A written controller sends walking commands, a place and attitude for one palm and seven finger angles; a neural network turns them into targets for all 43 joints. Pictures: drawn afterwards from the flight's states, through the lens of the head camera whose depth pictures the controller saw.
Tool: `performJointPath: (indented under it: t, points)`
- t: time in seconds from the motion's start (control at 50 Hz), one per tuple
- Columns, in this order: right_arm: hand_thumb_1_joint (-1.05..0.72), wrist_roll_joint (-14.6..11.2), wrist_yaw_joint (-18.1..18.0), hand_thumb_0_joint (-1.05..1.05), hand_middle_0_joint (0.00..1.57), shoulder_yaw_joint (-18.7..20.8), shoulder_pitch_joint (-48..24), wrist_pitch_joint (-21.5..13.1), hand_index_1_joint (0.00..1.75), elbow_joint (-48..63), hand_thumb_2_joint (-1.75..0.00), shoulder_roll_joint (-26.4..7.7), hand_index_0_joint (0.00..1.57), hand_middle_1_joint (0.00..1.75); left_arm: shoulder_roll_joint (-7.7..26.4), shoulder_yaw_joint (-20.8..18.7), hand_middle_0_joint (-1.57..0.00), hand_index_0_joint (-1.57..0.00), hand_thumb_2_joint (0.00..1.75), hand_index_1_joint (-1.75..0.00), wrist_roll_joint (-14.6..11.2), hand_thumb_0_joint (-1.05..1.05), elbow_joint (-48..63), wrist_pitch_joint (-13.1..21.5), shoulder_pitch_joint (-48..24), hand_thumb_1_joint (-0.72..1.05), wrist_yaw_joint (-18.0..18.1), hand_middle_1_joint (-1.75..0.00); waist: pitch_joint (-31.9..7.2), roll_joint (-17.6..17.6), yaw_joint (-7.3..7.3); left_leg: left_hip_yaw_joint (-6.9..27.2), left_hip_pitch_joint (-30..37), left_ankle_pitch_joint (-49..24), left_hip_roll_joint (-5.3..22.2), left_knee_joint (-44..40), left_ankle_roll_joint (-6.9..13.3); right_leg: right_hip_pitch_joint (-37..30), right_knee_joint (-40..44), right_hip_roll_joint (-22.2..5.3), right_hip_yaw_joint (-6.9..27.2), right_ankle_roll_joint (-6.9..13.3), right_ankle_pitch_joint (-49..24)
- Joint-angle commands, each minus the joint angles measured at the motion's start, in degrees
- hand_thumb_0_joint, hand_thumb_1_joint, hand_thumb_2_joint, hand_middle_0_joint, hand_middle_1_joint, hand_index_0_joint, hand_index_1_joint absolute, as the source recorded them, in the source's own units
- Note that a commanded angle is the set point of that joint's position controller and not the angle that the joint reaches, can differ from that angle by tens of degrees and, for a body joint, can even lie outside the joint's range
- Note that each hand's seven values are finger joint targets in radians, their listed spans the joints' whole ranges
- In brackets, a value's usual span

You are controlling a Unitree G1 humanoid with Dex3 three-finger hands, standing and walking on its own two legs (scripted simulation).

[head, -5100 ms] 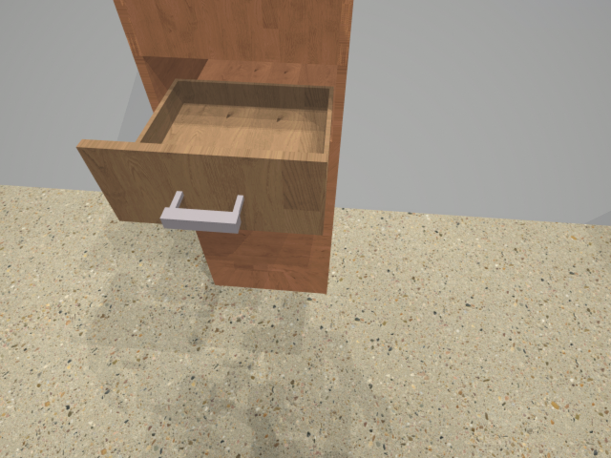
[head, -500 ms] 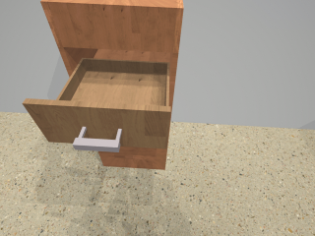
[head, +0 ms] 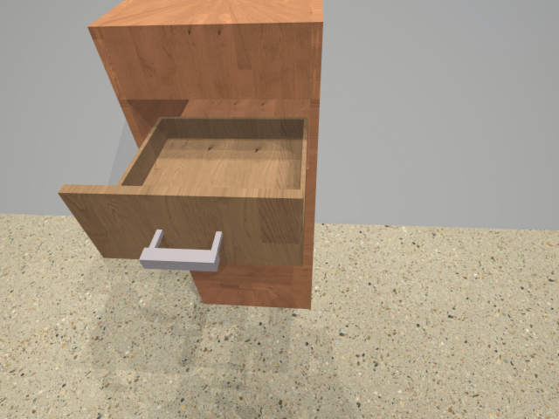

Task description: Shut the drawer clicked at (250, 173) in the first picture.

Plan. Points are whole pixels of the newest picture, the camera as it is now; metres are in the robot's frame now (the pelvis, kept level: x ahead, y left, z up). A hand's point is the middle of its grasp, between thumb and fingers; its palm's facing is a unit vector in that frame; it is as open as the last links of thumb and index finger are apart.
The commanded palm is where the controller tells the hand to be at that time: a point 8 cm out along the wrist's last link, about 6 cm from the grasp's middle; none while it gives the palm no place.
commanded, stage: look again from close up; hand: left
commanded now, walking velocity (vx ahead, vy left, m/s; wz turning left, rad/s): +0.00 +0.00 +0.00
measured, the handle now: (184, 248) +0.37 +0.18 +0.04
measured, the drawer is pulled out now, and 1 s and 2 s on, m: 0.29 0.29 0.29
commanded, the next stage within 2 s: shuffle to correct the standing spot in 0.24 s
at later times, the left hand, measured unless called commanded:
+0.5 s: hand out of the picture +0.02 +0.15 -0.17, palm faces +0.02 -0.97 -0.23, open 7.4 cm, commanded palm none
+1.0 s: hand out of the picture +0.08 +0.17 -0.17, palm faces +0.05 -0.97 -0.24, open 7.3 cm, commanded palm none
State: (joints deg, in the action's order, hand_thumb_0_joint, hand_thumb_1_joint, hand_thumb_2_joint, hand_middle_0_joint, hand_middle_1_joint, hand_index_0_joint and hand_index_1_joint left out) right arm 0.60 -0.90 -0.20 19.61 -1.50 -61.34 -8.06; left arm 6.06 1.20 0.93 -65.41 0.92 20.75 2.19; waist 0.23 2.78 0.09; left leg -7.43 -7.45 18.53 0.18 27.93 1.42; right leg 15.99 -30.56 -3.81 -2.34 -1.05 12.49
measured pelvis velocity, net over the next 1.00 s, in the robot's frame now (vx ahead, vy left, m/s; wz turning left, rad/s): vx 0.06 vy -0.01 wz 0.00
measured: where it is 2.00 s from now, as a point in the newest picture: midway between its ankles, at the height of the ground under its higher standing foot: outside the picture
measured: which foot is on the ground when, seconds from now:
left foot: down 0.00-1.00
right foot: down 0.00-1.00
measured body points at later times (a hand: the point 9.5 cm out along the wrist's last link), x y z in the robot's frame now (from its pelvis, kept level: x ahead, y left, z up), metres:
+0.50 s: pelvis +0.01 -0.03 +0.00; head +0.03 -0.05 +0.45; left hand +0.02 +0.20 -0.15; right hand -0.02 -0.24 -0.17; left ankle -0.03 +0.10 -0.73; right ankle +0.04 -0.13 -0.73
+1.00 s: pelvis +0.06 -0.01 +0.00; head +0.09 -0.03 +0.45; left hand +0.08 +0.22 -0.15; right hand +0.05 -0.23 -0.17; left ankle -0.03 +0.10 -0.73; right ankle +0.04 -0.13 -0.73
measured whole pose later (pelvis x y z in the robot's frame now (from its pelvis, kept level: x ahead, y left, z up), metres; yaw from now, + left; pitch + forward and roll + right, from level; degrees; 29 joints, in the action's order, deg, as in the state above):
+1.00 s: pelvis +0.06 -0.01 +0.00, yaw +0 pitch -1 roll +0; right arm 0.7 -2.9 1.0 15.1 -0.8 -63.7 -7.5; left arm 8.6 -1.7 0.5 -62.1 0.6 12.4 2.9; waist 4.9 1.4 -0.1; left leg -6.8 -3.1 21.6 1.9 26.0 -0.5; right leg 14.4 -34.4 -2.2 -3.2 0.2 17.1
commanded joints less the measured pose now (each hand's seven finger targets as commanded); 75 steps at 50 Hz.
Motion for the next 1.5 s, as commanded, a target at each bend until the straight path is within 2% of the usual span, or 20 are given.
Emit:
performJointPath:
  t: [0.0,0.32,0.44,0.52,0.66,0.72,0.76,0.8,0.92,1.02,1.04,1.06,1.08,1.1,1.14,1.2,1.22,1.26,1.34,1.48]
  points:
    - [-0.90,0.1,-0.5,0.00,0.20,0.3,4.5,-0.7,0.30,0.9,-0.90,-5.0,0.20,0.30,5.9,-1.0,-0.20,-0.20,0.90,-0.30,-0.2,0.00,2.5,0.9,0.6,0.90,0.1,-0.30,7.8,-3.8,0.56,7.6,-7.5,-2.3,6.1,-10.8,0.5,-0.8,6.0,-1.6,4.8,3.2,-1.1]
    - [-0.90,0.4,-0.6,0.00,0.20,0.1,2.9,-0.2,0.30,-2.1,-0.90,-4.9,0.20,0.30,8.7,-2.0,-0.20,-0.20,0.90,-0.30,-0.5,0.00,3.0,0.9,-2.8,0.90,-0.1,-0.30,4.1,-4.0,0.12,5.3,-3.6,-6.5,5.4,-9.7,-0.4,-4.8,7.8,-3.1,5.4,3.7,-7.0]
    - [-0.90,0.9,0.0,0.00,0.20,0.1,4.1,0.8,0.30,-2.4,-0.90,-3.9,0.20,0.30,9.8,-3.0,-0.20,-0.20,0.90,-0.30,0.0,0.00,3.6,0.3,-2.1,0.90,-0.5,-0.30,7.6,-7.1,-0.33,2.9,-7.1,6.4,2.8,-4.5,-0.2,-0.5,12.0,-4.1,9.8,5.8,18.8]
    - [-0.90,0.9,0.1,0.00,0.20,0.2,5.7,0.4,0.30,-2.4,-0.90,-3.0,0.20,0.30,10.1,-3.9,-0.20,-0.20,0.90,-0.30,0.0,0.00,4.4,0.3,-1.7,0.90,-0.8,-0.30,7.6,-6.6,0.08,2.1,-6.0,5.2,2.1,-1.7,0.0,1.9,12.3,-4.9,10.8,7.2,20.5]
    - [-0.90,0.6,-0.9,0.00,0.20,1.0,7.9,-1.5,0.30,-2.9,-0.90,-5.8,0.20,0.30,6.0,-3.7,-0.20,-0.20,0.90,-0.30,0.3,0.00,5.4,1.1,-2.9,0.90,-1.3,-0.30,5.1,5.2,0.29,6.5,-1.1,-16.2,9.2,-5.5,3.0,0.3,-6.4,1.5,-1.0,5.5,-1.2]
    - [-0.90,0.4,-1.6,0.00,0.20,0.8,6.1,-1.3,0.30,-2.1,-0.90,-4.9,0.20,0.30,5.8,-3.7,-0.20,-0.20,0.90,-0.30,0.2,0.00,4.1,1.3,-0.5,0.90,-0.7,-0.30,4.9,0.0,-0.97,3.4,-1.6,-30.7,7.4,0.5,1.6,-3.5,-5.8,-0.4,1.3,5.3,-16.4]
    - [-0.90,0.1,-1.9,0.00,0.20,0.8,5.0,-1.0,0.30,-1.4,-0.90,-3.9,0.20,0.30,7.9,-4.0,-0.20,-0.20,0.90,-0.30,-0.2,0.00,2.2,1.4,2.6,0.90,-0.1,-0.30,1.8,-7.1,-1.32,1.9,-3.7,-24.6,4.8,4.1,-0.5,-9.4,-3.9,-4.2,5.2,5.7,-36.5]
    - [-0.90,-0.3,-2.1,0.00,0.20,0.9,4.6,-0.4,0.30,-1.8,-0.90,-3.5,0.20,0.30,8.0,-3.6,-0.20,-0.20,0.90,-0.30,-0.6,0.00,2.0,1.3,1.1,0.90,0.4,-0.30,1.4,-7.9,-0.22,2.9,-2.1,-24.1,4.8,0.5,-1.7,-9.6,-3.2,-5.4,4.7,5.2,-47.4]
    - [-0.90,0.0,-2.4,0.00,0.20,2.2,3.2,0.2,0.30,-1.6,-0.90,-4.9,0.20,0.30,8.1,-4.0,-0.20,-0.20,0.90,-0.30,-0.6,0.00,4.9,0.0,-3.5,0.90,1.0,-0.30,-0.7,-0.4,0.13,3.3,5.5,-41.6,7.8,-2.7,-0.7,-6.0,-3.2,-2.6,2.7,3.3,-30.8]
    - [-0.90,0.3,-2.1,0.00,0.20,2.1,1.0,0.4,0.30,-0.9,-0.90,-5.0,0.20,0.30,8.1,-3.6,-0.20,-0.20,0.90,-0.30,-0.3,0.00,5.7,-0.2,-4.9,0.90,0.7,-0.30,-0.7,-2.7,-0.02,4.0,4.6,-30.6,7.6,-5.1,-0.3,-6.3,0.1,-2.8,3.6,3.3,-26.2]
    - [-0.90,-0.9,-1.1,0.00,0.20,3.9,-5.9,0.3,0.30,3.7,-0.90,-10.5,0.20,0.30,12.2,-4.0,-0.20,-0.20,0.90,-0.30,-0.1,0.00,2.6,0.8,3.3,0.90,2.5,-0.30,-4.2,-11.1,-3.14,1.7,-1.7,-29.6,8.7,12.5,-2.0,-10.0,3.8,-5.7,5.4,1.4,-46.3]
    - [-0.90,-0.5,-0.3,0.00,0.20,3.3,-4.2,0.3,0.30,7.3,-0.90,-5.8,0.20,0.30,13.7,-4.6,-0.20,-0.20,0.90,-0.30,0.2,0.00,5.7,1.7,2.9,0.90,2.2,-0.30,-6.7,-16.1,-1.82,4.1,-11.9,1.5,2.8,15.1,-1.3,-19.2,2.3,-10.9,12.7,5.4,-58.6]
    - [-0.90,-0.6,-0.2,0.00,0.20,3.0,-5.3,0.8,0.30,7.5,-0.90,-4.7,0.20,0.30,14.3,-4.4,-0.20,-0.20,0.90,-0.30,0.5,0.00,6.8,2.2,0.1,0.90,1.8,-0.30,-8.9,-13.9,-1.93,4.8,-14.7,9.7,3.1,14.5,-1.8,-21.6,2.5,-14.1,13.7,9.8,-55.0]
    - [-0.90,-0.6,-0.1,0.00,0.20,2.9,-6.2,1.0,0.30,8.2,-0.90,-4.4,0.20,0.30,13.2,-3.8,-0.20,-0.20,0.90,-0.30,0.7,0.00,8.5,1.9,-1.1,0.90,1.5,-0.30,-8.2,-10.3,-1.34,4.9,-11.8,10.7,2.7,13.3,-1.8,-15.8,3.7,-13.2,13.0,10.5,-43.8]
    - [-0.90,-0.2,0.1,0.00,0.20,2.6,-1.2,1.4,0.30,6.4,-0.90,-3.8,0.20,0.30,13.6,-3.2,-0.20,-0.20,0.90,-0.30,0.2,0.00,10.6,1.1,-7.8,0.90,1.0,-0.30,-4.3,-4.5,3.27,3.7,-1.4,-0.2,1.4,2.6,-2.2,-2.0,5.2,-9.2,9.5,8.0,-16.4]
    - [-0.90,0.9,0.3,0.00,0.20,2.6,-2.2,0.7,0.30,7.7,-0.90,-9.1,0.20,0.30,10.6,-2.7,-0.20,-0.20,0.90,-0.30,0.0,0.00,12.1,-0.6,-8.6,0.90,0.3,-0.30,5.9,5.5,1.33,12.5,-10.3,0.9,9.4,-8.3,1.1,2.3,3.5,0.7,2.8,2.4,8.8]
    - [-0.90,0.9,0.4,0.00,0.20,2.5,-4.3,0.6,0.30,8.4,-0.90,-9.9,0.20,0.30,10.2,-2.4,-0.20,-0.20,0.90,-0.30,0.4,0.00,11.8,-1.0,-8.0,0.90,0.2,-0.30,8.2,7.0,0.48,13.9,-13.8,4.5,9.3,-11.3,1.5,0.1,1.9,1.5,1.6,1.9,8.2]
    - [-0.90,0.7,0.4,0.00,0.20,2.2,-6.2,0.6,0.30,9.3,-0.90,-10.7,0.20,0.30,9.8,-1.9,-0.20,-0.20,0.90,-0.30,0.4,0.00,10.8,-1.2,-5.5,0.90,-0.3,-0.30,9.6,2.6,-0.69,13.8,-16.0,10.3,8.5,-13.5,1.7,-1.7,2.1,1.4,1.9,2.0,6.1]
    - [-0.90,0.6,0.3,0.00,0.20,1.8,-4.9,0.4,0.30,8.5,-0.90,-10.9,0.20,0.30,10.3,-1.6,-0.20,-0.20,0.90,-0.30,0.3,0.00,10.2,-0.9,-4.2,0.90,-0.6,-0.30,7.5,0.1,-0.50,12.9,-12.9,10.6,7.2,-14.4,1.4,-2.1,3.9,0.4,3.2,2.1,4.9]
    - [-0.90,0.3,0.2,0.00,0.20,1.3,-2.6,-0.1,0.30,5.1,-0.90,-9.6,0.20,0.30,10.4,-1.4,-0.20,-0.20,0.90,-0.30,0.1,0.00,8.7,-0.2,-3.5,0.90,-0.5,-0.30,4.4,-3.8,0.03,10.8,-7.2,1.6,6.0,-12.1,1.3,-2.4,6.3,-1.3,4.6,2.1,1.6]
